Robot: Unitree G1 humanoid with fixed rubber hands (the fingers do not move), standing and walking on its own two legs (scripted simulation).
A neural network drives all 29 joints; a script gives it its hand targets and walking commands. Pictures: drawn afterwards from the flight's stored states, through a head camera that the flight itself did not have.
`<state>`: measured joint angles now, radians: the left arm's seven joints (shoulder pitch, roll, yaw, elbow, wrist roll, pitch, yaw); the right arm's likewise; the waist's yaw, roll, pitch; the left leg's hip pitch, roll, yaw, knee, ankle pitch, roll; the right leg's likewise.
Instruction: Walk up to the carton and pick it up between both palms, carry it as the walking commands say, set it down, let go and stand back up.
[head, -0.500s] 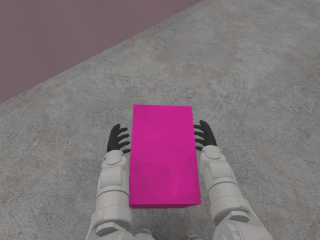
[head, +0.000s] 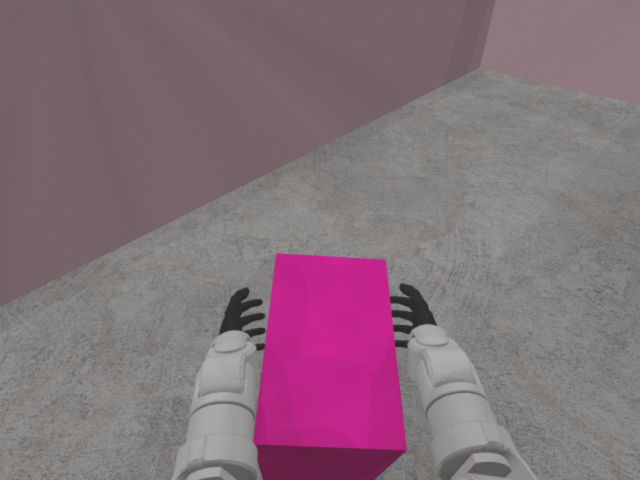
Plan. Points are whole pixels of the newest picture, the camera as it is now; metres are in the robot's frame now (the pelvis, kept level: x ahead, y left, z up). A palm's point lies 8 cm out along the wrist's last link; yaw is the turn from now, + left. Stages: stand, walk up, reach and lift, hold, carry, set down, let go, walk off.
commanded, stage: reach and lift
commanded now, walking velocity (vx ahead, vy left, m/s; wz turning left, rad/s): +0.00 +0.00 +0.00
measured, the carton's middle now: (323, 370) +0.33 +0.04 -0.07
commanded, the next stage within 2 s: hold in 1.62 s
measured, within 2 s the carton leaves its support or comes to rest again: neither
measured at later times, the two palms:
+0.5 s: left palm (234, 342) +0.28 +0.15 +0.08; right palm (439, 332) +0.30 -0.10 +0.07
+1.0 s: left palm (259, 322) +0.31 +0.12 +0.08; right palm (462, 334) +0.30 -0.13 +0.07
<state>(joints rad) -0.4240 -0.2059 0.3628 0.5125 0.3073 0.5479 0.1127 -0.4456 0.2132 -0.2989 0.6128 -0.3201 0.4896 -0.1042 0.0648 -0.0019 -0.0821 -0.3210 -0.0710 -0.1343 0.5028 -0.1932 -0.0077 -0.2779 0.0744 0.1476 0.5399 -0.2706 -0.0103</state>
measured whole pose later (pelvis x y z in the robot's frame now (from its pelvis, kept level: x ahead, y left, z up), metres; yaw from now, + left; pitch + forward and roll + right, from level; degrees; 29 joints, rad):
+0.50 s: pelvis -0.01 -0.01 +0.00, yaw +0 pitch -9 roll +1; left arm -0.47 -0.22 0.38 0.47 0.36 0.75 0.11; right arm -0.50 0.23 -0.32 0.58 -0.37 0.69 -0.12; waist 0.06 -0.01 -0.02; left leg -0.11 -0.06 -0.13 0.44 -0.17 -0.02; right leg -0.07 0.07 0.14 0.50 -0.25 -0.02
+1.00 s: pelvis -0.01 +0.01 +0.00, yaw -1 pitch -8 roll +0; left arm -0.52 -0.24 0.35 0.51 0.37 0.74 0.12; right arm -0.51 0.20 -0.37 0.54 -0.37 0.69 -0.08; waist -0.01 -0.01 -0.02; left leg -0.14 -0.06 -0.10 0.46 -0.18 0.01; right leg -0.10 0.06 0.16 0.48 -0.24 0.01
